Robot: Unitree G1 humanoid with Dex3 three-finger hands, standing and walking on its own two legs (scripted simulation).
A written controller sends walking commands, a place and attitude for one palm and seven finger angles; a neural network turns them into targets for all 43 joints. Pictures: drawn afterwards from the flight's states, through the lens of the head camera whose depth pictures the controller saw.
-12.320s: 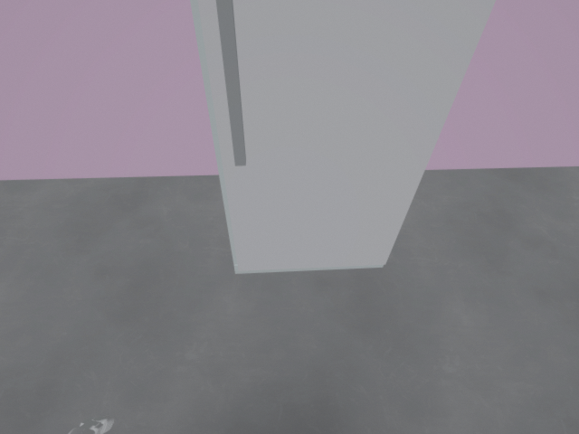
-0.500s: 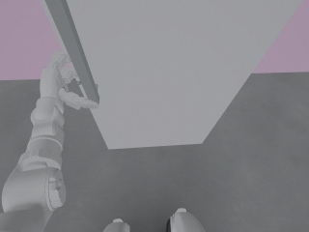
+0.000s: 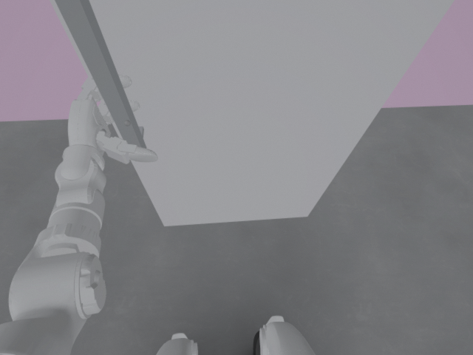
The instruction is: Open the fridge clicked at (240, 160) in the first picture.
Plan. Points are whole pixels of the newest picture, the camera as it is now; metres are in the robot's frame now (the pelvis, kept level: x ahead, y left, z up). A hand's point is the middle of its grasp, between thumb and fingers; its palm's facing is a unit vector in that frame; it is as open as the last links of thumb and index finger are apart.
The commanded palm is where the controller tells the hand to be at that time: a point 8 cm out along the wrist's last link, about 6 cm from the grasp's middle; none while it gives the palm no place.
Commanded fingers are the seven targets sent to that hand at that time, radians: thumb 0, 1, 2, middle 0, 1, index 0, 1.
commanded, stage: slide the fingers in behind the handle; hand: left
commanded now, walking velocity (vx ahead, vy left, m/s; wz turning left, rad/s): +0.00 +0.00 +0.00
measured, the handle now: (97, 39) +0.53 +0.17 +0.20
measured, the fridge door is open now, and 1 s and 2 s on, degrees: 0 0 0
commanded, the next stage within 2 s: grip the handle and tug to test in 0.78 s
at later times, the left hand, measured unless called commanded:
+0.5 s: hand (128, 127) +0.47 +0.16 +0.08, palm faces +0.01 -1.00 -0.01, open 14.0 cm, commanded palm +0.45 +0.21 +0.08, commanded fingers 0.00 -0.50 0.30 -0.30 -1.20 -0.30 -1.20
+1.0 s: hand (134, 122) +0.48 +0.15 +0.08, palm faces +0.02 -1.00 -0.01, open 13.7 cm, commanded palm +0.45 +0.20 +0.08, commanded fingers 0.00 -0.17 0.44 -0.34 -1.25 -0.34 -1.25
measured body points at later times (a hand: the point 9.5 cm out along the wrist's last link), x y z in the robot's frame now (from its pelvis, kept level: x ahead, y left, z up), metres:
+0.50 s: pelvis -0.01 +0.00 +0.00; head +0.09 +0.01 +0.44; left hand +0.47 +0.21 +0.08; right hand +0.04 -0.26 -0.12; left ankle -0.01 +0.12 -0.69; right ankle +0.04 -0.12 -0.69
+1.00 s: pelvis +0.00 +0.01 +0.00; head +0.10 +0.01 +0.44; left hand +0.48 +0.20 +0.08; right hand +0.02 -0.26 -0.12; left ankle -0.01 +0.12 -0.69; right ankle +0.04 -0.12 -0.69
